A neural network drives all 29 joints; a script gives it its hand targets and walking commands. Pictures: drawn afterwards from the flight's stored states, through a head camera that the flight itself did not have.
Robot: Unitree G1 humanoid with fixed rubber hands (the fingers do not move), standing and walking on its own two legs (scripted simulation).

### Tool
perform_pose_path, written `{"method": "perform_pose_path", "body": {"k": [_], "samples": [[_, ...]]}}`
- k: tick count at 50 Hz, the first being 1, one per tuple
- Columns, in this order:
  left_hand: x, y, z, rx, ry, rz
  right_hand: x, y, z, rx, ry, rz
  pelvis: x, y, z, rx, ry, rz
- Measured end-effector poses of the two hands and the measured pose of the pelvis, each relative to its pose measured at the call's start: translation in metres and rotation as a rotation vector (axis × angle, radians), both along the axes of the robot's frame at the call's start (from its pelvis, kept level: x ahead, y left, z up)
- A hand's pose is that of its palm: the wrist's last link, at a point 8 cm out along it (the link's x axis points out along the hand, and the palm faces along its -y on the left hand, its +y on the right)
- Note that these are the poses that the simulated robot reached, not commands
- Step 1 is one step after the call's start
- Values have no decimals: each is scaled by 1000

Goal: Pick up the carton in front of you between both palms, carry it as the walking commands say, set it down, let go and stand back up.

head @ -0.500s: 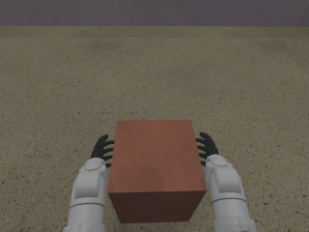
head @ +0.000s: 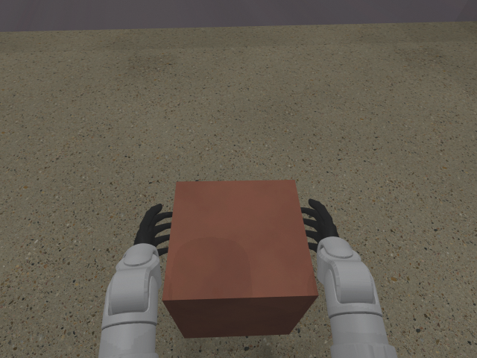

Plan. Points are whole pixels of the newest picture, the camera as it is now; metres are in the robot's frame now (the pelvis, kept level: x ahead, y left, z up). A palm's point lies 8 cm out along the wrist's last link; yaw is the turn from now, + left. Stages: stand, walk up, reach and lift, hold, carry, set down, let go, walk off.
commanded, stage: carry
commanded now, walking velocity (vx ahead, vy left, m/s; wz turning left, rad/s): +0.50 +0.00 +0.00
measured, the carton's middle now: (236, 263) +0.29 +0.00 -0.05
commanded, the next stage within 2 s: none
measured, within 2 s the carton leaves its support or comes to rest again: neither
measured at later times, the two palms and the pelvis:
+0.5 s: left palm (162, 158) +0.51 +0.15 +0.02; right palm (298, 147) +0.52 -0.15 +0.03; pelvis +0.22 -0.01 -0.01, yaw +1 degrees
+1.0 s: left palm (178, 140) +0.56 +0.12 +0.02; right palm (306, 134) +0.57 -0.18 +0.02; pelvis +0.28 -0.03 -0.01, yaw +2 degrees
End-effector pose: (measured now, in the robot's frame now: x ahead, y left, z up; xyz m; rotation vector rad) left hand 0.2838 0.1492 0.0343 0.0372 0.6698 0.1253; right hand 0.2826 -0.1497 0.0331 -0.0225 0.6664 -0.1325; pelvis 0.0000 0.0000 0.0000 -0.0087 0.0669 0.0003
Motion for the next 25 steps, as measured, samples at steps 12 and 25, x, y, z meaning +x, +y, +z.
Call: {"method": "perform_pose_path", "body": {"k": [12, 25], "samples": [[104, -21, -21, 18, 59, 54, 123, -21, -23, 6, 58, 62, 113, -36, -3, 24, 2, 51], [223, 3, -13, -44, -30, 58, 237, 3, -4, -24, -30, 44, 222, -10, -15, 24, -9, 24]]}}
